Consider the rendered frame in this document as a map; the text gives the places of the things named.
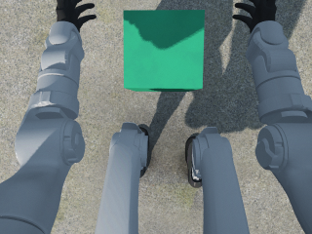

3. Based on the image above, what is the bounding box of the robot left thigh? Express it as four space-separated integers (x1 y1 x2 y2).
95 129 148 234

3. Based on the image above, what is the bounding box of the left robot upper arm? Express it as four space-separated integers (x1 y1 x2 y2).
0 118 86 234

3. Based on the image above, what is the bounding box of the robot left forearm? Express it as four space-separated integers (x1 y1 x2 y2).
15 20 85 162

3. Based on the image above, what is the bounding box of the left robot hand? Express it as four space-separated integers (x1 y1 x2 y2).
56 0 97 33

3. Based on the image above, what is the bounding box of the robot left foot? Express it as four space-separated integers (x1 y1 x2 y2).
139 127 149 177

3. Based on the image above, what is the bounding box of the robot right forearm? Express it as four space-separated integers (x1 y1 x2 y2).
245 20 312 125

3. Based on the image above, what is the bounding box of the carton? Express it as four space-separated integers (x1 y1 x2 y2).
123 10 205 92

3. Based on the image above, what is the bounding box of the right robot hand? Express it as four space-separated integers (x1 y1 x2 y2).
232 0 277 34

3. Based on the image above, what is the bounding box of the right robot upper arm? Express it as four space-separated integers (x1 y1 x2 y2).
254 123 312 234

